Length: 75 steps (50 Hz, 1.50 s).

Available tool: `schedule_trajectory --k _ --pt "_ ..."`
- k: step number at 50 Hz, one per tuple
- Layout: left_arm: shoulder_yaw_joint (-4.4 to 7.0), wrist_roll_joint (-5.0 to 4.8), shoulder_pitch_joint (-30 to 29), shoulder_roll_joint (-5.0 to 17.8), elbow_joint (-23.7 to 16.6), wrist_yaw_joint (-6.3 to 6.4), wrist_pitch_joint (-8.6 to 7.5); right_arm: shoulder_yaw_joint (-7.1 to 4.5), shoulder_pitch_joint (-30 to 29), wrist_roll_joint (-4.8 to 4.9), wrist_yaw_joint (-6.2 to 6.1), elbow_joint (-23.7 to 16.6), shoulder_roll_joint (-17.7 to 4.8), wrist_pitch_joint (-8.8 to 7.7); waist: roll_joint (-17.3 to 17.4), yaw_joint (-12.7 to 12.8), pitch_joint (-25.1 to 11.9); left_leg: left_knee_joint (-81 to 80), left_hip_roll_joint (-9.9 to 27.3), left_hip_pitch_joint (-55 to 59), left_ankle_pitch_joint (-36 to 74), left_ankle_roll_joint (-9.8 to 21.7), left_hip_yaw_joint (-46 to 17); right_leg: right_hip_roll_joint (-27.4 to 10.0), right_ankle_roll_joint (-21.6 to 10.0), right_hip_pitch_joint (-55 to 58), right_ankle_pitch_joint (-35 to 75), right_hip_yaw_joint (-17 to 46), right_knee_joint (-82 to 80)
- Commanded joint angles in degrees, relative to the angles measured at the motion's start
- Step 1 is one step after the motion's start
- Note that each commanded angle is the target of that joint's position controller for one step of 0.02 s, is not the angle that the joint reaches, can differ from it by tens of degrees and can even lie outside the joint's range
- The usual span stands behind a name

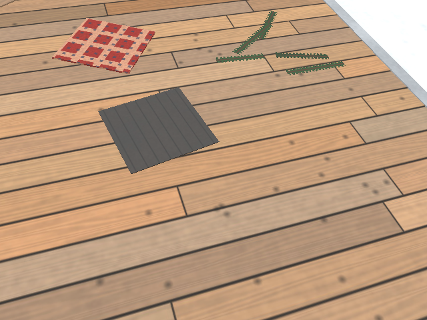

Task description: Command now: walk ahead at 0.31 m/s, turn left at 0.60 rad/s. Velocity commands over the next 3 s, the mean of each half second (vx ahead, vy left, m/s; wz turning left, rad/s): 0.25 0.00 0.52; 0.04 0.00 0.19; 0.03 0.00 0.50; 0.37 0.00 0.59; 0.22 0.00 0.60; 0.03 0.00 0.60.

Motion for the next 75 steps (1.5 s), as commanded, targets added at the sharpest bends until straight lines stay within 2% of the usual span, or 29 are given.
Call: schedule_trajectory --k 1,5,6,7,8,11,14,17,22,25,26,27,28,29,32,38,41,43,47,50,53,55,56,59,69,72,73,74,75 --pt "0.95 -0.64 -5.25 4.3 -5.39 -0.82 -2.52 -3.36 -0.93 0.3 0.31 -3.53 -11.36 -0.78 10.15 -0.77 0.1 -9.98 12.36 1.03 -16.57 10.2 -19.19 1.2 -0.93 0.47 -1.46 -0.26 -6.67" --pt "1.88 -0.79 3.83 5.04 -3.15 -0.41 -3.81 -2.15 -3.12 0.48 0.43 -4.22 -7.52 -0.56 6.94 5.03 -1.07 -1.41 6.97 -9.92 -20.4 5.86 -18.09 -1.28 -3.59 20.72 5.92 0.33 -17.74" --pt "2.47 0.24 10.86 7.55 -2.12 0.14 -3.85 -0.86 -3.05 -0.01 0.52 -4.68 -3.12 -0.78 0.16 7.37 -5.14 13.23 2.55 -17.74 -24.56 2.47 -11.53 -10.95 -6.44 31.23 -1.32 10.01 -19.72" --pt "3.33 2.25 15.21 12.68 -1.0 -0.04 -3.66 -0.69 -3.52 1.23 0.39 -7.63 -2.55 -1.46 -11.62 6.6 -3.78 27.18 -2.69 -31.28 -24.33 0.17 -2.66 -22.26 -13.4 33.98 -20.79 31.74 -27.65" --pt "3.17 1.54 12.47 11.18 -1.2 -0.13 -3.8 -1.7 -3.67 1.28 0.35 -7.31 -6.99 -1.96 -10.29 5.21 1.78 35.0 2.91 -36.54 -19.68 -1.15 -1.79 -25.0 -15.85 29.91 -27.07 35.91 -29.5" --pt "0.97 1.03 5.78 4.81 -2.91 1.19 -2.86 -3.12 -3.64 0.07 0.68 -5.05 -8.81 -1.4 -5.78 3.16 6.0 40.09 5.45 -35.03 -8.9 -4.19 0.44 -17.76 -12.2 24.53 -0.75 17.21 -28.17" --pt "0.85 1.62 4.81 5.52 -2.47 1.88 -2.48 -2.41 -5.06 -0.13 1.28 -5.83 -5.3 -1.16 -6.64 2.89 3.35 39.06 6.46 -30.0 -3.28 -6.97 5.38 -14.72 -12.12 20.98 32.27 2.97 -26.49" --pt "1.18 1.11 5.89 6.89 -0.98 2.45 -1.16 -1.14 -7.86 -0.16 1.96 -6.63 -2.24 -0.95 -5.56 3.97 1.36 28.89 6.69 -25.13 1.87 -7.71 8.03 -13.4 -12.84 20.49 38.7 -3.22 -25.59" --pt "1.6 -1.14 7.28 9.67 1.38 1.79 -0.23 -1.36 -10.99 -0.24 3.67 -7.23 -3.28 -1.31 -5.87 4.08 -0.91 11.65 4.25 -13.13 6.6 -4.25 10.57 -14.56 -11.69 21.56 39.91 -5.33 -21.98" --pt "0.94 -1.83 7.24 8.37 2.37 1.42 -0.67 -3.52 -2.05 -0.74 3.28 -4.53 -7.5 -1.53 -2.85 -1.5 -5.8 -0.97 1.38 3.75 16.12 0.63 11.38 -11.84 -8.19 19.89 42.78 -7.59 -7.62" --pt "-0.22 0.21 9.29 5.79 1.71 1.21 -1.15 -4.29 2.49 -1.42 2.24 -4.29 -11.26 -1.29 3.12 -2.68 -11.0 1.29 9.35 17.31 37.95 3.63 3.04 -8.95 -4.84 10.62 26.97 -9.57 3.9" --pt "-2.91 2.76 15.19 0.32 0.52 0.28 -1.37 -3.34 0.77 -2.93 1.34 -5.64 -13.59 -1.17 16.26 1.6 -19.67 5.09 27.94 32.54 58.56 16.78 -18.88 -2.31 -0.36 -5.36 -22.08 -7.3 23.22" --pt "-1.94 1.08 13.66 4.73 2.88 -0.1 -0.64 -1.89 1.82 -2.11 1.58 -4.87 -7.54 -1.04 10.34 -1.55 -25.92 1.86 27.12 27.29 46.9 18.44 -19.71 -3.79 0.5 -2.43 -23.07 1.49 26.79" --pt "-1.31 -0.59 9.28 6.86 1.53 -0.21 0.16 -1.21 -1.59 -1.5 2.07 -4.53 -5.94 -1.18 8.74 -1.14 -17.71 0.25 23.03 22.54 39.98 15.72 -13.17 -5.25 0.61 -5.76 -20.91 0.5 27.24" --pt "-1.23 0.56 7.64 6.06 2.03 1.26 2.37 -1.13 -9.94 -1.22 2.19 -3.74 -6.26 -1.12 6.83 2.83 -6.91 -4.93 16.64 3.3 25.37 10.03 -4.86 -6.65 1.64 0.04 -13.29 -0.98 18.14" --pt "-2.19 1.27 8.48 2.94 3.24 2.27 3.71 -0.83 -12.41 -2.21 1.59 -1.11 -4.67 -1.03 8.66 2.84 -5.69 -7.88 14.52 -5.36 6.8 9.43 -1.81 -4.95 0.99 11.23 -2.96 -2.91 1.84" --pt "-2.39 2.59 8.08 2.25 3.23 1.78 3.31 0.03 -12.13 -1.56 1.58 0.91 -2.78 -0.61 6.66 4.19 -2.79 -7.22 10.93 -10.94 -11.88 4.35 -1.28 -3.64 -1.46 18.74 6.68 -3.98 -10.19" --pt "-1.03 2.67 5.44 8.9 1.05 2.39 3.03 -0.49 -8.73 -1.37 1.48 1.85 -3.96 -0.36 -1.91 1.49 2.65 -3.37 5.45 -13.44 -15.45 -0.29 1.28 -9.55 -5.27 14.02 2.1 1.16 -15.03" --pt "-0.62 2.15 3.81 7.17 1.15 2.97 1.92 -1.85 -10.44 -0.73 0.54 0.95 -4.86 0.21 -11.93 2.0 3.18 10.82 1.02 -9.22 -1.44 -1.67 8.39 -13.99 -7.88 8.49 -3.59 5.67 -21.83" --pt "0.01 0.93 4.1 7.59 0.33 4.25 1.72 -2.4 -8.82 -0.54 1.46 0.41 -4.14 0.52 -10.09 2.36 0.35 16.51 2.95 -11.78 -5.27 -0.85 9.27 -19.14 -11.28 13.72 13.24 6.84 -18.05" --pt "0.67 0.37 3.95 7.86 -0.11 4.74 2.36 -2.75 -7.3 0.0 2.11 0.27 -3.8 0.94 -5.61 1.98 -0.78 8.35 3.63 -6.89 1.84 1.05 8.68 -16.89 -8.49 13.0 16.72 1.23 -11.68" --pt "0.09 1.86 2.68 5.02 -2.91 4.41 2.15 -4.79 -4.32 -0.23 1.39 0.12 -10.67 1.2 13.64 2.25 -2.82 0.04 13.23 3.85 23.75 9.98 -12.97 -2.91 0.36 -0.7 1.52 -10.43 6.82" --pt "-0.58 1.69 -2.78 3.55 -5.0 4.37 2.04 -4.54 1.1 -1.2 1.58 0.51 -10.42 0.59 16.5 -2.39 -5.25 -3.87 19.22 12.13 29.66 16.16 -22.98 0.48 1.28 -10.66 -19.37 -4.49 18.48" --pt "-0.08 1.03 0.43 4.31 -3.77 3.77 2.14 -3.79 -3.6 -0.08 1.13 -0.62 -9.91 -1.45 4.08 1.0 -7.33 -1.53 18.56 12.79 33.81 13.49 -16.45 -2.14 0.81 -13.53 -15.61 2.38 27.71" --pt "-0.46 0.22 0.32 3.12 -4.43 1.91 1.36 -4.21 -7.95 0.24 -0.7 -2.37 -10.34 2.22 10.32 1.19 -6.63 -2.73 12.1 3.3 20.79 9.24 -15.99 1.75 1.79 3.45 -4.26 0.38 -0.51" --pt "0.29 0.15 4.72 3.21 -3.33 1.25 0.94 -3.72 -9.49 1.26 -0.71 -3.13 -8.98 2.66 9.44 4.02 -5.59 -2.77 7.54 -5.63 -9.04 5.42 -16.39 1.86 -1.42 15.3 4.24 -1.85 -16.0" --pt "1.09 0.72 7.66 5.5 -3.0 1.67 0.9 -3.06 -8.48 0.82 -0.73 -3.17 -6.8 2.42 4.38 4.72 -5.25 4.24 3.77 -14.78 -20.1 2.19 -12.77 -5.27 -4.35 23.31 -0.1 4.27 -18.83" --pt "1.71 1.78 11.07 9.33 -3.21 2.0 1.09 -2.15 -6.95 0.37 -0.67 -3.4 -2.89 1.94 -7.53 4.66 -5.3 21.9 -4.47 -25.32 -23.75 -1.36 -0.64 -18.51 -9.99 27.5 -14.02 20.13 -24.72" --pt "2.5 3.89 9.92 12.71 -3.4 1.21 0.12 -3.07 -10.19 0.26 -0.44 -6.39 -6.1 0.49 -14.0 4.06 0.79 30.38 -0.89 -33.39 -19.78 -2.03 -1.18 -25.45 -16.98 19.06 -25.82 36.13 -31.68"
Next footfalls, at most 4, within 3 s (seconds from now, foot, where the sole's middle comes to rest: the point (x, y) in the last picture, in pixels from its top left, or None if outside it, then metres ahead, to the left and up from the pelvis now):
0.10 right None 0.10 -0.14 -0.78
0.52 left None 0.26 0.16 -0.78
0.84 right None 0.29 -0.08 -0.78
1.46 right None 0.35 -0.05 -0.78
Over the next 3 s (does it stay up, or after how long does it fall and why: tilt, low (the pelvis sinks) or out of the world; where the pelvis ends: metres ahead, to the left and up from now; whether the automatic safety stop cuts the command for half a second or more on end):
stays up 0.38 0.40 0.00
